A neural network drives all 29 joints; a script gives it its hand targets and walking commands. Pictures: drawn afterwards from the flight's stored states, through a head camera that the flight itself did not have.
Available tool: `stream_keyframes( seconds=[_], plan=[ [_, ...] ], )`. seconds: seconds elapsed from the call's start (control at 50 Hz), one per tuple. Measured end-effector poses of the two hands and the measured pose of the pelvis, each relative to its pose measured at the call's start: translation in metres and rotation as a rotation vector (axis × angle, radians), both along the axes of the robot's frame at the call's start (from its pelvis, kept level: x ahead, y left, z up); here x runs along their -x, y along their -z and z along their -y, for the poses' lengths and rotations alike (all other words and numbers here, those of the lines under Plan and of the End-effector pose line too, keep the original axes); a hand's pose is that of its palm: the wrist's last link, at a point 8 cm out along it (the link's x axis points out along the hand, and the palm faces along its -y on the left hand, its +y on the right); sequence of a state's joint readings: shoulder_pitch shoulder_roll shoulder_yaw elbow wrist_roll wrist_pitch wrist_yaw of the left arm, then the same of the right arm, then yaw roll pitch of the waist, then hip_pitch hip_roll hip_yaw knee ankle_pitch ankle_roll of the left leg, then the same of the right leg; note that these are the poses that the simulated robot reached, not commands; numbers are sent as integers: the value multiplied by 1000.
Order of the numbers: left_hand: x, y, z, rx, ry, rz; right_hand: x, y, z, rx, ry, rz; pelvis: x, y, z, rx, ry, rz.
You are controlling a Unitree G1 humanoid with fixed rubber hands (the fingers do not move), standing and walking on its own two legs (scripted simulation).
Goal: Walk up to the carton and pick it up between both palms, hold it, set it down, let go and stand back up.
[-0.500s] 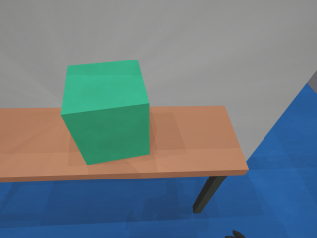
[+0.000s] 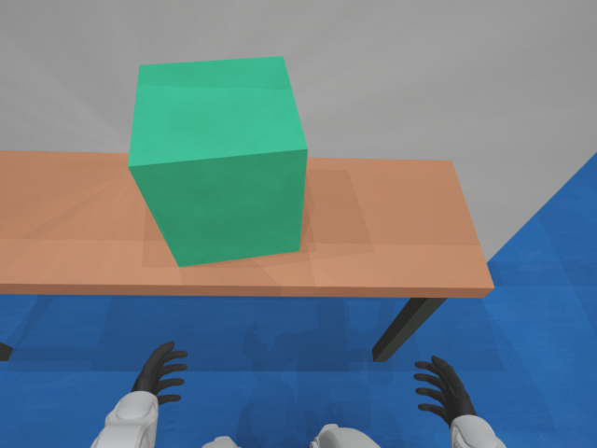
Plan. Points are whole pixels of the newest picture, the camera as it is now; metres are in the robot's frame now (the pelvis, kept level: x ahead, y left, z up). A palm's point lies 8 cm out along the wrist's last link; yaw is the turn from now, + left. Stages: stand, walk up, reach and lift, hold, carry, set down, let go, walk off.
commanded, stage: reach and lift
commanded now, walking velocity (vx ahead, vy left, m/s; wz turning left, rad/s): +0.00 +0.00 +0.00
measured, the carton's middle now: (227, 167) +0.52 +0.10 +0.02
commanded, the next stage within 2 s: none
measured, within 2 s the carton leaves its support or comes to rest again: neither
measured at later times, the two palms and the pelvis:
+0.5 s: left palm (107, 411) +0.19 +0.24 -0.05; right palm (457, 405) +0.17 -0.20 -0.05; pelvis +0.00 +0.06 +0.01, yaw -2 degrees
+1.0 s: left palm (119, 371) +0.23 +0.23 -0.04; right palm (447, 358) +0.22 -0.20 -0.03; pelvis +0.03 +0.04 +0.02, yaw -2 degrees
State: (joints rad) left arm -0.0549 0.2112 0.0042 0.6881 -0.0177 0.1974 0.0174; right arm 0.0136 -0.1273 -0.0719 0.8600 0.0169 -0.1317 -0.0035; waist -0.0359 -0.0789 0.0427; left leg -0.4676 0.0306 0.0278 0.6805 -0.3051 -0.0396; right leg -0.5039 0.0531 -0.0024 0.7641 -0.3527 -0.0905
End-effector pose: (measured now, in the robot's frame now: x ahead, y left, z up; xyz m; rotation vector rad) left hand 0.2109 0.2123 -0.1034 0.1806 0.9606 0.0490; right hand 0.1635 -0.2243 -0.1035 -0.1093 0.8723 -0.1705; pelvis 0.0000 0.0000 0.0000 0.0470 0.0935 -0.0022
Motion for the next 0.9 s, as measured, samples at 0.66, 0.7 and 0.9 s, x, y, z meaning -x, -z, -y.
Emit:
stream_keyframes(
  seconds=[0.66, 0.7, 0.9],
  plan=[
    [-5, -66, -17, 40, 3, 303, -28, -56, -31, -58, -38, 270, -17, -16, -64, 48, 38, 96],
    [-7, -66, -15, 45, -8, 320, -29, -57, -31, -53, -39, 283, -20, -17, -62, 49, 39, 95],
    [-13, -62, -14, 64, -56, 442, -45, -71, -23, -25, -58, 383, -29, -18, -47, 44, 38, 76]
  ],
)
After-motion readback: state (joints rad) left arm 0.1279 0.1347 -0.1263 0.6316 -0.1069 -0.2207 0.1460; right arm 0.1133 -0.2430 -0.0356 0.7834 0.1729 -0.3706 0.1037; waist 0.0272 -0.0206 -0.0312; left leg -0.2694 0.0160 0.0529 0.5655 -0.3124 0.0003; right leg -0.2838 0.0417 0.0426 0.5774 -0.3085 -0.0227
